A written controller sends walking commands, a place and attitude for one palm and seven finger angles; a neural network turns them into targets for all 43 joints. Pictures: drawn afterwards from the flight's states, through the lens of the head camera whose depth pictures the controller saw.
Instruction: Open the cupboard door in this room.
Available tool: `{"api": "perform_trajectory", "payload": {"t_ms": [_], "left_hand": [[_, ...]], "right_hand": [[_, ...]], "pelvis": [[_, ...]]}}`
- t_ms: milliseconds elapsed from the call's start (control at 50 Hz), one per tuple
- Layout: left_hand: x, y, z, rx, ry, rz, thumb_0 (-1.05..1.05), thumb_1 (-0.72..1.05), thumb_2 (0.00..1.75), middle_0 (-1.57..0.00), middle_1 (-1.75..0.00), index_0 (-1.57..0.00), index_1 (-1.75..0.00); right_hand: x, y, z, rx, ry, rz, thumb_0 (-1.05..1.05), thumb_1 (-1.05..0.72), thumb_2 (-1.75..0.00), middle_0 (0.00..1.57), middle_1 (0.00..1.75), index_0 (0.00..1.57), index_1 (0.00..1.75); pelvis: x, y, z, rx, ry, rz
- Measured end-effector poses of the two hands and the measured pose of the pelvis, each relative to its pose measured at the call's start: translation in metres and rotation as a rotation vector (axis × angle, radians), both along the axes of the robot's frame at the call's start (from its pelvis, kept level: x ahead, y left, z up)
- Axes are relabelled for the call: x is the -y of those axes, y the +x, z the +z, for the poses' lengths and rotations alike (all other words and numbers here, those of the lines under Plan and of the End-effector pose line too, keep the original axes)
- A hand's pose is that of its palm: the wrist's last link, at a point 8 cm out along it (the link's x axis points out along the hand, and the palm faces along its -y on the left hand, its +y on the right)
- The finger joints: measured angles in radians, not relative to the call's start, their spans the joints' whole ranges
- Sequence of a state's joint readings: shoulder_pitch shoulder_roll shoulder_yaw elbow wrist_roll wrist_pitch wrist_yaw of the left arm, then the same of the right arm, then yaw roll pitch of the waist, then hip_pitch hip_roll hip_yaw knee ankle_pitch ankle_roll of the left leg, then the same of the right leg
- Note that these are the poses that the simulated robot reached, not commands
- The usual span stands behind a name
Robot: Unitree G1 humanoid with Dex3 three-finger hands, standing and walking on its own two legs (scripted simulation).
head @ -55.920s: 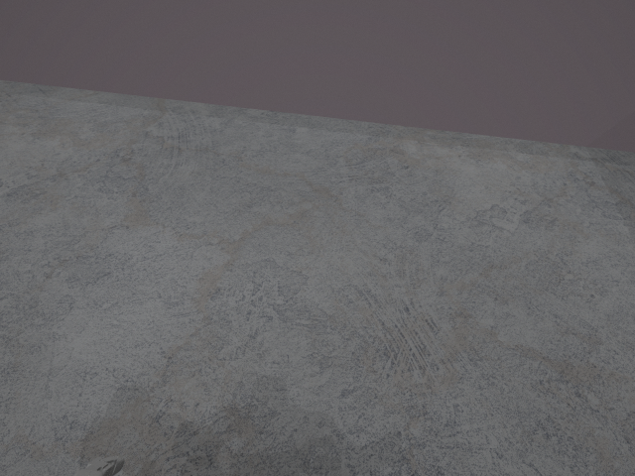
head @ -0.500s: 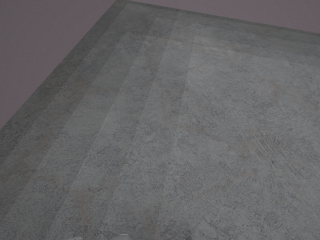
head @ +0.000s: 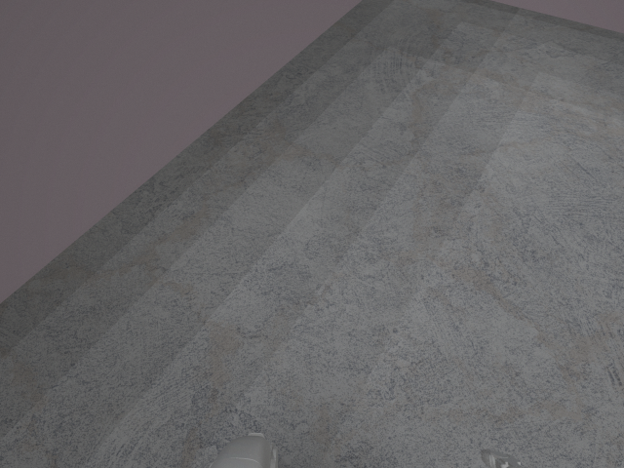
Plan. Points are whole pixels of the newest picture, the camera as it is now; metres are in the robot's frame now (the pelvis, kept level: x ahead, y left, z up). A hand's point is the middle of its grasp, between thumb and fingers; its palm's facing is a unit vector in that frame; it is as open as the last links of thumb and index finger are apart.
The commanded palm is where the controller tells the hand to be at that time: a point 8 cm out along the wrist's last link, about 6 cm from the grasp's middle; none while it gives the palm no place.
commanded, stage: turn to face it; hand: left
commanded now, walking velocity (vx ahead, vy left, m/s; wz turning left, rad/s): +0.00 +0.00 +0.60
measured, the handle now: out of the picture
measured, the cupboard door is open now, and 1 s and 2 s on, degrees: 41 41 41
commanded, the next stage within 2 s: none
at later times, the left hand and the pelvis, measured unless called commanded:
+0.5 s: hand out of the picture +0.09 +0.20 -0.15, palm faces +0.29 -0.90 -0.32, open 7.4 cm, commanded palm none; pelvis +0.04 -0.04 -0.02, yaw +18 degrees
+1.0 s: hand out of the picture -0.03 +0.17 -0.18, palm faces +0.61 -0.75 -0.26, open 7.4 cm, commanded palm none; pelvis +0.06 -0.04 -0.01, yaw +37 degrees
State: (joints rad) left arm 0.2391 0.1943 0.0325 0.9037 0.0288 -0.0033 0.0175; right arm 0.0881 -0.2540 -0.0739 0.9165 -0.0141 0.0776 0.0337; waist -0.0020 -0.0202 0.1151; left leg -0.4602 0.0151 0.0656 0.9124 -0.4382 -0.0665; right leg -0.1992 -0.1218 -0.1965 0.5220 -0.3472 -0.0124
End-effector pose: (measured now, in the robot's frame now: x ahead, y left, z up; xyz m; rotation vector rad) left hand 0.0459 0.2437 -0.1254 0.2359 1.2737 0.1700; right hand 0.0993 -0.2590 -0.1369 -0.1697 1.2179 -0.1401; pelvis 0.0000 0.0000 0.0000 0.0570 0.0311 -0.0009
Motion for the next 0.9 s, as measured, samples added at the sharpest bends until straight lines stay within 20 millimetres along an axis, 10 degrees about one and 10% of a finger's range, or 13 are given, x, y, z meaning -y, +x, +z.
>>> {"api": "perform_trajectory", "payload": {"t_ms": [180, 520, 680, 900], "left_hand": [[-0.021, -0.047, -0.035, -0.084, -0.032, 0.182, 0.01, 0.91, 0.9, -0.2, -0.3, -0.2, -0.3], [0.009, 0.016, 0.008, 0.168, 0.081, 0.274, 0.01, 0.91, 0.9, -0.2, -0.3, -0.2, -0.3], [0.05, -0.016, 0.007, 0.102, 0.017, 0.399, 0.01, 0.91, 0.9, -0.2, -0.3, -0.2, -0.3], [0.051, -0.101, -0.035, -0.018, -0.037, 0.633, 0.01, 0.91, 0.9, -0.2, -0.3, -0.2, -0.3]], "right_hand": [[-0.036, 0.077, 0.001, 0.113, -0.039, 0.203, 0.0, -0.91, -0.9, 0.2, 0.3, 0.2, 0.3], [0.009, 0.084, -0.023, -0.048, 0.001, 0.288, 0.01, -0.9, -0.9, 0.2, 0.3, 0.2, 0.3], [0.004, 0.124, -0.006, -0.06, -0.001, 0.396, 0.01, -0.91, -0.9, 0.2, 0.3, 0.2, 0.3], [-0.07, 0.192, 0.003, 0.095, -0.028, 0.639, 0.0, -0.91, -0.9, 0.2, 0.3, 0.2, 0.3]], "pelvis": [[-0.01, 0.009, -0.02, 0.004, -0.031, 0.132], [0.046, 0.038, -0.015, 0.007, -0.029, 0.338], [0.057, 0.053, 0.0, 0.012, 0.002, 0.455], [0.043, 0.053, -0.02, 0.024, -0.03, 0.602]]}}
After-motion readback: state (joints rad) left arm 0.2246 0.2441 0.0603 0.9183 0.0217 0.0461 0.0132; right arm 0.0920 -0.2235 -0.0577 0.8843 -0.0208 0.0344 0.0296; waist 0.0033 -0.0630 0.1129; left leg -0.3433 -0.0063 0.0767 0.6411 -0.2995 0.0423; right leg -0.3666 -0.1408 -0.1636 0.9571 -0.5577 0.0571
